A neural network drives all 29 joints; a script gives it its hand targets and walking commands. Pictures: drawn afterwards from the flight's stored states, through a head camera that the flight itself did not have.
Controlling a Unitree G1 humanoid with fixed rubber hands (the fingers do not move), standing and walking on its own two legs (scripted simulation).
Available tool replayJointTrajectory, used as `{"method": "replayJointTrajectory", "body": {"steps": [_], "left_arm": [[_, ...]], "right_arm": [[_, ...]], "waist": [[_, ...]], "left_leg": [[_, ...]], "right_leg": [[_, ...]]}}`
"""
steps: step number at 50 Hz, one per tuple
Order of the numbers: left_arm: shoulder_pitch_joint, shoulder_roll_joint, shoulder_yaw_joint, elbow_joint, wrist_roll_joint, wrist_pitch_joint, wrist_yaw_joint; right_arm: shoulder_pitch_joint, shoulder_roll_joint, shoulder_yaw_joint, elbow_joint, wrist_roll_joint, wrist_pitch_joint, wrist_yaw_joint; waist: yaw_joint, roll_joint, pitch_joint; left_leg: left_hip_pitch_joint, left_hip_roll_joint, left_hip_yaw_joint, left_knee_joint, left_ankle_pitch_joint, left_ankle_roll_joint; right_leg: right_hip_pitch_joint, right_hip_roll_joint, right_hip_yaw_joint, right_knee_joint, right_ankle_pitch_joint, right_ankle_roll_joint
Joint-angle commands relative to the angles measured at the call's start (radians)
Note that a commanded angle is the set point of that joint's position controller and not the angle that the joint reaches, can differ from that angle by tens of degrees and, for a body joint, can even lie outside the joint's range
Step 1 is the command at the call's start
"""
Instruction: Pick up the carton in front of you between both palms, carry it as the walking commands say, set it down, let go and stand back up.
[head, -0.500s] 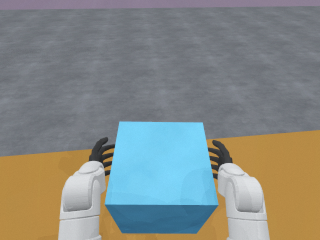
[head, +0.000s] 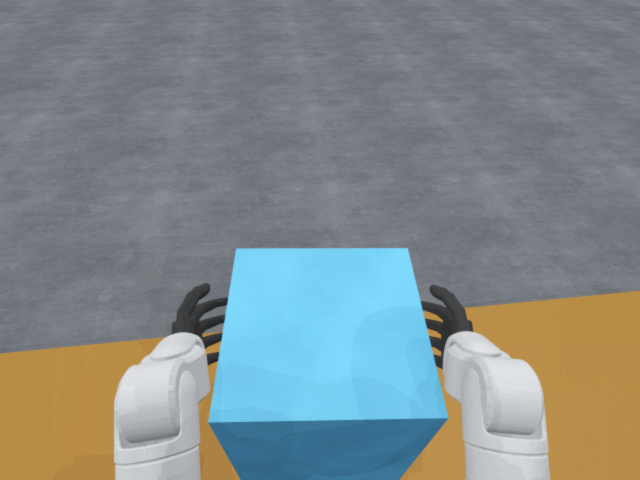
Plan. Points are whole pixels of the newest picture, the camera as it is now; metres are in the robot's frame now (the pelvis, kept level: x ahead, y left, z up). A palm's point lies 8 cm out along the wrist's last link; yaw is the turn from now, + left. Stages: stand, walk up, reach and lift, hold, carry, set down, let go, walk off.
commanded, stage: carry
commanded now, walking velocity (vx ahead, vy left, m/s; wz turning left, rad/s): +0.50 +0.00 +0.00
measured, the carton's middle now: (322, 370) +0.28 +0.00 +0.00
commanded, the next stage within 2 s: none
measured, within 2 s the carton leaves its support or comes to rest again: neither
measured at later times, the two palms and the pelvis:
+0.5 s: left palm (223, 179) +0.57 +0.16 +0.08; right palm (399, 174) +0.60 -0.14 +0.07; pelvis +0.29 -0.02 +0.00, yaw +4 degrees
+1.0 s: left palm (224, 106) +0.77 +0.18 +0.11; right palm (376, 110) +0.78 -0.12 +0.10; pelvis +0.40 +0.01 -0.01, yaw +2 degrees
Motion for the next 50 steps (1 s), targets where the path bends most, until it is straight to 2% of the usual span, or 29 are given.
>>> {"method": "replayJointTrajectory", "body": {"steps": [1, 4, 8, 11, 13, 14, 15, 16, 17, 18, 19, 20, 21, 22, 24, 27, 28, 29, 30, 31, 32, 33, 35, 37, 40, 42, 45, 50], "left_arm": [[-0.485, -0.949, -0.770, -0.076, -0.421, -0.022, -0.268], [-0.419, -0.927, -0.757, -0.075, -0.382, -0.035, -0.246], [-0.350, -0.895, -0.742, -0.062, -0.353, -0.024, -0.236], [-0.354, -0.884, -0.745, -0.067, -0.364, -0.013, -0.245], [-0.375, -0.872, -0.749, -0.079, -0.381, -0.010, -0.254], [-0.401, -0.865, -0.750, -0.089, -0.389, -0.011, -0.259], [-0.430, -0.861, -0.749, -0.097, -0.399, -0.008, -0.262], [-0.439, -0.843, -0.739, -0.079, -0.398, -0.007, -0.264], [-0.425, -0.828, -0.722, -0.048, -0.397, -0.012, -0.265], [-0.431, -0.845, -0.737, -0.057, -0.412, -0.019, -0.266], [-0.467, -0.872, -0.752, -0.065, -0.426, -0.027, -0.267], [-0.512, -0.894, -0.764, -0.072, -0.435, -0.035, -0.267], [-0.560, -0.905, -0.776, -0.075, -0.444, -0.043, -0.267], [-0.591, -0.904, -0.783, -0.070, -0.453, -0.050, -0.267], [-0.636, -0.871, -0.788, -0.051, -0.461, -0.060, -0.266], [-0.714, -0.807, -0.772, 0.005, -0.465, -0.065, -0.262], [-0.755, -0.789, -0.762, 0.026, -0.468, -0.064, -0.260], [-0.795, -0.773, -0.747, 0.053, -0.467, -0.060, -0.257], [-0.829, -0.754, -0.727, 0.095, -0.462, -0.056, -0.254], [-0.881, -0.739, -0.703, 0.133, -0.459, -0.050, -0.252], [-0.919, -0.754, -0.694, 0.171, -0.467, -0.040, -0.249], [-0.959, -0.761, -0.675, 0.221, -0.469, -0.035, -0.247], [-1.008, -0.793, -0.639, 0.310, -0.471, -0.034, -0.244], [-1.052, -0.844, -0.601, 0.383, -0.476, -0.036, -0.241], [-1.120, -0.921, -0.551, 0.437, -0.486, -0.039, -0.238], [-1.155, -0.967, -0.529, 0.438, -0.491, -0.036, -0.236], [-1.200, -1.007, -0.517, 0.398, -0.500, -0.028, -0.228], [-1.227, -1.001, -0.530, 0.325, -0.501, -0.020, -0.208]], "right_arm": [[-0.549, 0.964, 0.723, -0.141, 0.443, -0.034, 0.255], [-0.512, 0.926, 0.734, -0.150, 0.462, -0.032, 0.269], [-0.438, 0.879, 0.713, -0.121, 0.442, -0.021, 0.278], [-0.412, 0.869, 0.702, -0.104, 0.422, -0.015, 0.278], [-0.433, 0.864, 0.702, -0.117, 0.420, -0.015, 0.274], [-0.453, 0.854, 0.703, -0.125, 0.422, -0.015, 0.273], [-0.486, 0.838, 0.701, -0.131, 0.422, -0.016, 0.271], [-0.526, 0.835, 0.718, -0.144, 0.434, -0.009, 0.268], [-0.520, 0.829, 0.720, -0.136, 0.441, -0.005, 0.262], [-0.540, 0.841, 0.724, -0.129, 0.440, -0.012, 0.259], [-0.581, 0.860, 0.727, -0.137, 0.445, -0.021, 0.257], [-0.618, 0.876, 0.735, -0.135, 0.446, -0.030, 0.254], [-0.650, 0.886, 0.740, -0.128, 0.442, -0.039, 0.248], [-0.663, 0.886, 0.745, -0.114, 0.438, -0.046, 0.240], [-0.676, 0.871, 0.751, -0.072, 0.425, -0.061, 0.224], [-0.759, 0.826, 0.733, -0.017, 0.419, -0.070, 0.206], [-0.799, 0.811, 0.724, -0.002, 0.423, -0.068, 0.201], [-0.838, 0.792, 0.708, 0.022, 0.429, -0.064, 0.197], [-0.877, 0.775, 0.687, 0.052, 0.431, -0.056, 0.195], [-0.936, 0.754, 0.660, 0.097, 0.429, -0.053, 0.195], [-0.957, 0.742, 0.636, 0.148, 0.420, -0.048, 0.193], [-0.974, 0.745, 0.608, 0.197, 0.416, -0.043, 0.193], [-1.013, 0.771, 0.563, 0.276, 0.420, -0.042, 0.196], [-1.057, 0.805, 0.523, 0.340, 0.428, -0.045, 0.199], [-1.147, 0.871, 0.489, 0.376, 0.452, -0.048, 0.201], [-1.203, 0.917, 0.479, 0.366, 0.469, -0.046, 0.199], [-1.267, 0.965, 0.483, 0.314, 0.489, -0.038, 0.191], [-1.305, 0.981, 0.514, 0.238, 0.499, -0.031, 0.170]], "waist": [[-0.005, 0.105, -0.276], [-0.013, 0.135, -0.254], [-0.018, 0.151, -0.172], [-0.018, 0.162, -0.123], [0.002, 0.171, -0.163], [0.014, 0.145, -0.200], [0.029, 0.087, -0.260], [0.033, -0.114, -0.368], [0.044, -0.229, -0.437], [0.037, -0.181, -0.426], [0.037, -0.141, -0.422], [0.034, -0.084, -0.387], [0.027, -0.064, -0.370], [0.025, -0.068, -0.375], [0.020, -0.094, -0.389], [0.029, -0.124, -0.409], [0.024, -0.117, -0.406], [0.025, -0.107, -0.390], [0.026, -0.080, -0.381], [0.036, -0.004, -0.363], [0.034, 0.067, -0.335], [0.030, 0.097, -0.319], [0.022, 0.077, -0.329], [0.017, 0.074, -0.355], [0.011, 0.070, -0.384], [0.008, 0.074, -0.399], [0.008, 0.072, -0.418], [0.012, 0.003, -0.462]], "left_leg": [[0.390, 0.277, -0.330, -0.246, 0.205, 0.050], [0.449, 0.238, -0.242, -0.242, 0.302, 0.050], [0.456, 0.200, -0.154, -0.231, 0.443, 0.047], [0.436, 0.172, -0.073, -0.161, 0.691, 0.013], [0.380, 0.145, -0.002, 0.015, 0.799, -0.037], [0.310, 0.114, 0.023, 0.143, 0.732, -0.072], [0.176, 0.091, -0.002, 0.305, 0.438, -0.101], [-0.030, 0.021, -0.053, 0.531, -0.047, -0.119], [-0.190, -0.060, -0.121, 0.739, -0.363, -0.128], [-0.224, -0.021, -0.217, 0.800, -0.369, -0.110], [-0.232, 0.006, -0.244, 0.767, -0.341, -0.089], [-0.209, 0.038, -0.253, 0.659, -0.304, -0.081], [-0.163, 0.053, -0.253, 0.513, -0.274, -0.080], [-0.104, 0.032, -0.219, 0.412, -0.264, -0.081], [-0.030, 0.001, -0.181, 0.268, -0.258, -0.082], [0.040, -0.001, -0.134, 0.126, -0.049, -0.076], [0.092, 0.008, -0.117, 0.043, 0.078, -0.074], [0.136, 0.029, -0.120, -0.011, 0.180, -0.070], [0.191, 0.088, -0.161, -0.015, 0.251, -0.058], [0.165, 0.168, -0.246, 0.012, 0.346, -0.035], [0.122, 0.186, -0.262, 0.030, 0.348, -0.010], [0.115, 0.173, -0.250, 0.039, 0.362, -0.012], [0.151, 0.150, -0.222, 0.088, 0.501, -0.019], [0.183, 0.137, -0.207, 0.135, 0.635, -0.025], [0.231, 0.145, -0.208, 0.157, 0.784, -0.019], [0.253, 0.150, -0.209, 0.168, 0.839, -0.015], [0.256, 0.139, -0.202, 0.180, 0.841, -0.020], [0.197, 0.086, -0.168, 0.181, 0.657, -0.040]], "right_leg": [[-0.185, -0.024, 0.019, -0.087, 0.094, -0.005], [-0.222, 0.002, -0.025, -0.248, 0.174, 0.005], [-0.180, 0.039, -0.099, -0.475, 0.264, -0.002], [-0.056, 0.090, -0.168, -0.598, 0.385, -0.014], [0.174, 0.141, -0.221, -0.680, 0.456, -0.022], [0.340, 0.131, -0.216, -0.743, 0.532, -0.022], [0.531, 0.002, -0.085, -0.712, 0.676, -0.026], [0.770, -0.249, 0.195, -0.600, 1.043, -0.143], [0.855, -0.347, 0.397, -0.700, 0.971, -0.278], [0.784, -0.334, 0.364, -0.753, 0.859, -0.276], [0.740, -0.294, 0.299, -0.754, 0.824, -0.244], [0.659, -0.265, 0.223, -0.762, 0.842, -0.203], [0.599, -0.229, 0.154, -0.764, 0.813, -0.163], [0.554, -0.202, 0.097, -0.768, 0.794, -0.149], [0.518, -0.183, 0.042, -0.752, 0.782, -0.151], [0.485, -0.159, -0.028, -0.671, 0.758, -0.146], [0.440, -0.139, -0.054, -0.641, 0.680, -0.126], [0.387, -0.118, -0.057, -0.620, 0.547, -0.096], [0.314, -0.102, -0.053, -0.596, 0.383, -0.062], [0.286, -0.046, -0.057, -0.597, 0.211, -0.037], [0.315, -0.027, -0.032, -0.602, 0.171, -0.028], [0.332, -0.039, -0.024, -0.584, 0.228, -0.026], [0.344, -0.054, -0.016, -0.536, 0.432, -0.018], [0.343, -0.053, -0.017, -0.503, 0.546, -0.011], [0.316, -0.029, -0.027, -0.481, 0.525, 0.000], [0.304, -0.016, -0.027, -0.483, 0.494, 0.003], [0.321, -0.006, -0.024, -0.497, 0.523, 0.000], [0.425, -0.028, -0.002, -0.484, 0.792, -0.027]]}}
